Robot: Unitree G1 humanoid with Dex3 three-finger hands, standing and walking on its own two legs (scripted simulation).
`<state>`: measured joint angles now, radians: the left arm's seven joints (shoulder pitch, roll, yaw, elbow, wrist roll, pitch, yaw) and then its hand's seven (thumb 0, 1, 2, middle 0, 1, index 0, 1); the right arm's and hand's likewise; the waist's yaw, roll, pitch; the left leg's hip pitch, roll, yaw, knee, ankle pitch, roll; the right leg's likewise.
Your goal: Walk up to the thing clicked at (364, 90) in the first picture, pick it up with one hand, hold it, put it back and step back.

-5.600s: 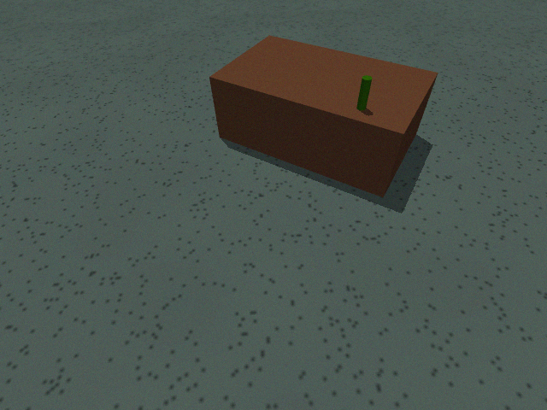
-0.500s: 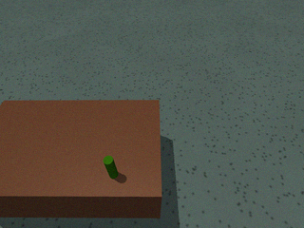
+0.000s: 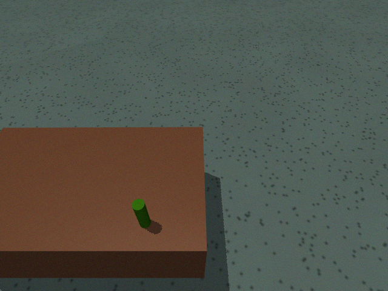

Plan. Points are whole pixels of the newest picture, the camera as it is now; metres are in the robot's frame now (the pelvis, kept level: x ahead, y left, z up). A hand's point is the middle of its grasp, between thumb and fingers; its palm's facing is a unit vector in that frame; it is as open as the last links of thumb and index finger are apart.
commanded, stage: stand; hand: left
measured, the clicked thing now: (142, 214) +0.44 +0.20 -0.32
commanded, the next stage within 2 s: go down in 1.88 s
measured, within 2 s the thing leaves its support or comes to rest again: neither
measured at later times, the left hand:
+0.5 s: hand out of the picture +0.06 +0.26 -0.16, palm faces -0.03 -0.94 -0.34, open 7.4 cm
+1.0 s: hand out of the picture +0.07 +0.26 -0.16, palm faces -0.03 -0.94 -0.34, open 7.4 cm
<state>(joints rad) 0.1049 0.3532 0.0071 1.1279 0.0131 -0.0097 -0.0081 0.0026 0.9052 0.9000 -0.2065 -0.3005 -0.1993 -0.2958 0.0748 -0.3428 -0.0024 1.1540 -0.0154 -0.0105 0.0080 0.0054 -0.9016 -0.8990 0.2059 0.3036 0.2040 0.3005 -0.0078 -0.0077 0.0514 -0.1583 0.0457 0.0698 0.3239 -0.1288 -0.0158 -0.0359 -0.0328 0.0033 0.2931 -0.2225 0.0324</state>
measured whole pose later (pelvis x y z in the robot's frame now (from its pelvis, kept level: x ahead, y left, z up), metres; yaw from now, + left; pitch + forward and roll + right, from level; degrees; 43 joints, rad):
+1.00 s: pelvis +0.00 +0.00 +0.00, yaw +1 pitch -2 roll +0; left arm 0.14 0.36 0.00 1.11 0.01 -0.01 -0.01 0.00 0.90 0.90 -0.21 -0.30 -0.20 -0.30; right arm 0.09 -0.34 0.00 1.15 -0.01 -0.01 0.01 0.01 -0.90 -0.90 0.21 0.30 0.20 0.30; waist -0.01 -0.01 0.05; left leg -0.16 0.03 0.06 0.33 -0.14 -0.01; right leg -0.03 -0.04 0.00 0.30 -0.23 0.04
